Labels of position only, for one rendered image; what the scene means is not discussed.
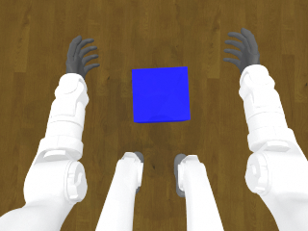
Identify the right robot forearm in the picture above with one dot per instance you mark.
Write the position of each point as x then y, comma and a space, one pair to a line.
267, 126

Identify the robot right hand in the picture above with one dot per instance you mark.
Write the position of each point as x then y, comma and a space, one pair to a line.
249, 54

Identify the right robot shin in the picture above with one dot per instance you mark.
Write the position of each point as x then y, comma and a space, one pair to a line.
192, 158

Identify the carton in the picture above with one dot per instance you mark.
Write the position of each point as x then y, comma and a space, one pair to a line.
161, 94

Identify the robot right upper arm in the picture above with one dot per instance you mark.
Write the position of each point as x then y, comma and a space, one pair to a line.
281, 180

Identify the robot left thigh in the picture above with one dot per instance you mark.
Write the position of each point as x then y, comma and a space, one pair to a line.
118, 210

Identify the robot left upper arm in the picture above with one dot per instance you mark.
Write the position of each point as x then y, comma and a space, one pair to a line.
51, 190

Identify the robot left hand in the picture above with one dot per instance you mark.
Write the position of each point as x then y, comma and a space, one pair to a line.
75, 63

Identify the left robot forearm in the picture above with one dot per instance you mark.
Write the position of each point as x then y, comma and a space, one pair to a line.
65, 126

